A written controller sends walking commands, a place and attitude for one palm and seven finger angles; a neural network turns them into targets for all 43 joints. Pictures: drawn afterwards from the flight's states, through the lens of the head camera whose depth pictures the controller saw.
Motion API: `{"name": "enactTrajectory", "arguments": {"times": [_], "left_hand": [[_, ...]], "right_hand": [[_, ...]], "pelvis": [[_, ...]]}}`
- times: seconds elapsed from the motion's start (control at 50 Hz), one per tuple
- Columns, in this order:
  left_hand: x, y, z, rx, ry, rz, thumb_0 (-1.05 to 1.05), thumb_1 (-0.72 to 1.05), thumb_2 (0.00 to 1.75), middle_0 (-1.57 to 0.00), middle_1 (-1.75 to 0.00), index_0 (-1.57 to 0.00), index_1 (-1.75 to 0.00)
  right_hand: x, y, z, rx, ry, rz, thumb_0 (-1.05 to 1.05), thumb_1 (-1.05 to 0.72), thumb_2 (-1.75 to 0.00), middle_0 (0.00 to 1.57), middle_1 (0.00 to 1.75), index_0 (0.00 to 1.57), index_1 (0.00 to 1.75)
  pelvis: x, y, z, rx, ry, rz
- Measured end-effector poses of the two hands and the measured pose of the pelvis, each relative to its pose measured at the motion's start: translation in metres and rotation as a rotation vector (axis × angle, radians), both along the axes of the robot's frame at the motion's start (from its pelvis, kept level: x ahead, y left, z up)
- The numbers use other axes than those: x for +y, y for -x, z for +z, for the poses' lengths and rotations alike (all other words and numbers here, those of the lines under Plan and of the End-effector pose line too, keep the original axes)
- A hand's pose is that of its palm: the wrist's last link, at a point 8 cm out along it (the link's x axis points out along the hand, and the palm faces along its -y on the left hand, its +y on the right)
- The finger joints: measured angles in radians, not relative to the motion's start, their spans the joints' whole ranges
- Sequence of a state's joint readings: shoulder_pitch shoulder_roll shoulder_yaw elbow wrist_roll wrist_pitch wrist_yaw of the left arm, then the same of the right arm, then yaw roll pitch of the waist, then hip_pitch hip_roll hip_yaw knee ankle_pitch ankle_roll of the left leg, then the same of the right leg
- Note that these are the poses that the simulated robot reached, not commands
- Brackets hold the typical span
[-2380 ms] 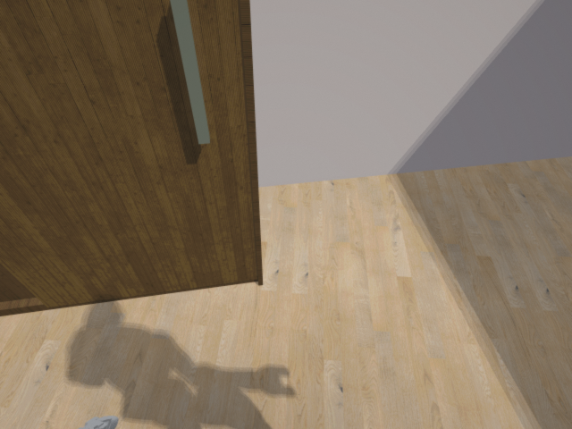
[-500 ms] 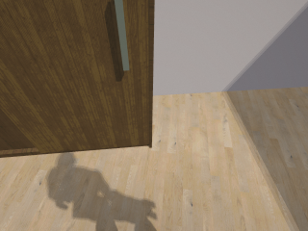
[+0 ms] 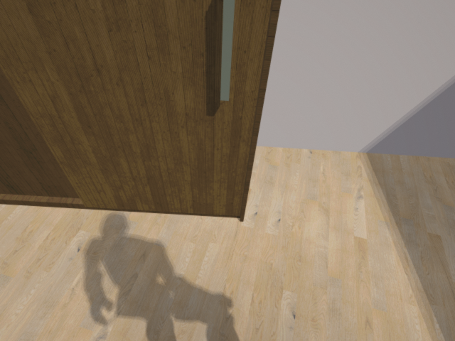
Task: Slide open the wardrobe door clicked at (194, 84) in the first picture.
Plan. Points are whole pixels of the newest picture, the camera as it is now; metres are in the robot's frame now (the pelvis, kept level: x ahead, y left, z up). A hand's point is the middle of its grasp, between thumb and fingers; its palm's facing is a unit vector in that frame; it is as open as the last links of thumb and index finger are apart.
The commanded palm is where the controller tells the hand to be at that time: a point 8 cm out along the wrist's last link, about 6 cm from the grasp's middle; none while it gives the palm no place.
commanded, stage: take the last steps up to it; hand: right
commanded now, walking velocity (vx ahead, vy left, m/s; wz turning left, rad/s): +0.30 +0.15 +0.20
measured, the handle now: (227, 42) +0.77 +0.05 +0.17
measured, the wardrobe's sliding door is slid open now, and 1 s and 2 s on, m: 0.00 0.00 0.00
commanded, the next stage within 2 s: come to a stop and stand still in 0.66 s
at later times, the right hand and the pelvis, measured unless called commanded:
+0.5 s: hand out of the picture +0.16 -0.20 -0.17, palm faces -0.04 +0.99 -0.11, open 7.4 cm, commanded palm none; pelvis +0.14 -0.02 +0.02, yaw +6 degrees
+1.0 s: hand (255, 220) +0.44 -0.06 -0.15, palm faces -0.13 +0.97 -0.20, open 7.4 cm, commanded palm none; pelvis +0.30 +0.09 +0.01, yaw +5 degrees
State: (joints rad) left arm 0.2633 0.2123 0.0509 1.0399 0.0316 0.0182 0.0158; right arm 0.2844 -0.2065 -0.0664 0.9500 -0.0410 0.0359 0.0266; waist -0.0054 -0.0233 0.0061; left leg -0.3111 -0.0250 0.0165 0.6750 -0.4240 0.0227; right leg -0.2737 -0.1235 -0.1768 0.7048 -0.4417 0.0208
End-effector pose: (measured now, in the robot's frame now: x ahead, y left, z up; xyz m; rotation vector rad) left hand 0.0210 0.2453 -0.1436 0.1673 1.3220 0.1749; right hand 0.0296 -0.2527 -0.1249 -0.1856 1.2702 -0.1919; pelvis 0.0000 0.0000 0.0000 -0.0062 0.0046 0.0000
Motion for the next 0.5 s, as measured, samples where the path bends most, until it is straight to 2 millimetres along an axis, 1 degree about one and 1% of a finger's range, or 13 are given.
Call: {"name": "enactTrajectory", "arguments": {"times": [0.02, 0.06, 0.12, 0.18, 0.24, 0.28, 0.32, 0.34, 0.38, 0.42, 0.46, 0.5], "left_hand": [[0.003, -0.004, -0.002, 0.001, -0.002, -0.001, 0.01, 0.9, 0.9, -0.21, -0.3, -0.2, -0.3], [0.007, -0.017, 0.003, 0.0, -0.007, -0.011, 0.01, 0.9, 0.9, -0.2, -0.3, -0.2, -0.3], [0.009, -0.046, 0.019, -0.049, -0.015, -0.02, 0.01, 0.91, 0.9, -0.2, -0.3, -0.2, -0.3], [0.006, -0.079, 0.034, -0.112, -0.026, -0.022, 0.01, 0.91, 0.9, -0.2, -0.3, -0.2, -0.3], [-0.001, -0.112, 0.043, -0.153, -0.039, -0.03, 0.01, 0.91, 0.9, -0.2, -0.3, -0.2, -0.3], [-0.008, -0.132, 0.045, -0.173, -0.049, -0.038, 0.01, 0.91, 0.9, -0.2, -0.3, -0.2, -0.3], [-0.015, -0.15, 0.044, -0.198, -0.066, -0.042, 0.01, 0.91, 0.9, -0.2, -0.3, -0.2, -0.3], [-0.018, -0.155, 0.042, -0.21, -0.075, -0.037, 0.01, 0.91, 0.9, -0.2, -0.3, -0.2, -0.3], [-0.024, -0.157, 0.043, -0.206, -0.083, -0.015, 0.01, 0.91, 0.9, -0.2, -0.3, -0.2, -0.3], [-0.028, -0.149, 0.046, -0.171, -0.084, 0.018, 0.0, 0.91, 0.9, -0.2, -0.3, -0.2, -0.3], [-0.031, -0.136, 0.048, -0.11, -0.081, 0.05, 0.0, 0.91, 0.9, -0.2, -0.3, -0.2, -0.3], [-0.03, -0.121, 0.05, -0.04, -0.085, 0.09, 0.0, 0.92, 0.9, -0.21, -0.3, -0.2, -0.3]], "right_hand": [[0.001, 0.001, -0.001, -0.003, 0.005, -0.003, 0.0, -0.9, -0.9, 0.2, 0.3, 0.2, 0.3], [0.006, 0.008, 0.0, 0.008, 0.005, -0.023, 0.0, -0.9, -0.9, 0.2, 0.3, 0.2, 0.3], [0.014, 0.022, 0.003, 0.078, -0.014, -0.034, 0.0, -0.9, -0.9, 0.2, 0.3, 0.2, 0.3], [0.021, 0.03, 0.004, 0.157, -0.047, -0.034, 0.0, -0.9, -0.9, 0.2, 0.3, 0.2, 0.3], [0.024, 0.028, 0.0, 0.211, -0.083, -0.036, 0.0, -0.9, -0.9, 0.2, 0.3, 0.2, 0.3], [0.023, 0.022, -0.006, 0.236, -0.107, -0.042, 0.0, -0.9, -0.9, 0.2, 0.3, 0.2, 0.3], [0.019, 0.01, -0.016, 0.251, -0.129, -0.045, 0.0, -0.9, -0.9, 0.2, 0.3, 0.2, 0.3], [0.017, 0.002, -0.022, 0.259, -0.139, -0.039, 0.01, -0.9, -0.9, 0.2, 0.3, 0.2, 0.3], [0.013, -0.021, -0.026, 0.264, -0.148, -0.008, 0.01, -0.9, -0.9, 0.2, 0.3, 0.2, 0.3], [0.008, -0.053, -0.024, 0.241, -0.147, 0.02, 0.01, -0.9, -0.9, 0.2, 0.3, 0.2, 0.3], [0.004, -0.09, -0.02, 0.189, -0.142, 0.038, 0.01, -0.9, -0.9, 0.2, 0.3, 0.2, 0.3], [0.003, -0.129, -0.014, 0.132, -0.133, 0.057, 0.01, -0.91, -0.9, 0.2, 0.3, 0.2, 0.3]], "pelvis": [[0.002, -0.002, -0.002, 0.003, -0.009, 0.003], [0.004, -0.008, 0.002, 0.004, -0.021, 0.006], [0.004, -0.021, 0.012, 0.013, -0.022, 0.019], [0.002, -0.036, 0.018, 0.024, -0.023, 0.028], [-0.004, -0.054, 0.02, 0.032, -0.029, 0.038], [-0.009, -0.067, 0.018, 0.034, -0.036, 0.042], [-0.015, -0.083, 0.011, 0.031, -0.045, 0.053], [-0.018, -0.089, 0.007, 0.029, -0.041, 0.061], [-0.02, -0.102, 0.008, 0.017, -0.032, 0.085], [-0.02, -0.116, 0.013, 0.01, -0.033, 0.095], [-0.019, -0.13, 0.02, 0.009, -0.039, 0.097], [-0.017, -0.144, 0.024, 0.012, -0.043, 0.104]]}}
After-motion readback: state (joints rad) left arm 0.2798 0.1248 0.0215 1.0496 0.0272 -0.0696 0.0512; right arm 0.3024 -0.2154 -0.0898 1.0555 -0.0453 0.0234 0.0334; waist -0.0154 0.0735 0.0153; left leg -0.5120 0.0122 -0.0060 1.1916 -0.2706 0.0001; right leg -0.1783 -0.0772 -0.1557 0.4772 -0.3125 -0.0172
